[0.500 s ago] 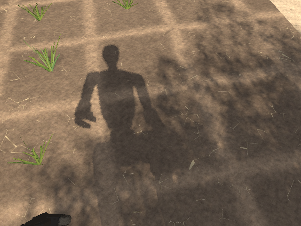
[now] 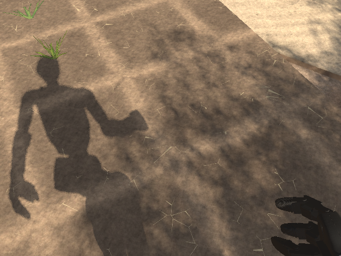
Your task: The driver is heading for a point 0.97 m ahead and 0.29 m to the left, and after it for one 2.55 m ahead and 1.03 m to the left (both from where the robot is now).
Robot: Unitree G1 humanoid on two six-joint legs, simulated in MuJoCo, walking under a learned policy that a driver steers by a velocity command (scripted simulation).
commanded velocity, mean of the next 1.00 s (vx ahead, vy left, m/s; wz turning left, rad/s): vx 1.00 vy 0.00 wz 0.39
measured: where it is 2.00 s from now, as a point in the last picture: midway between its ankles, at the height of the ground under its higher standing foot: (113, 37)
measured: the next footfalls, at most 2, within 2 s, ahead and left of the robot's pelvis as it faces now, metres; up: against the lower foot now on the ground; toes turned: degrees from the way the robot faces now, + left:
left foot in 0.04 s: +0.24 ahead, +0.15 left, +0.00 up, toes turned -3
right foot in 0.46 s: +0.63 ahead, -0.10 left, +0.00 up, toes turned +0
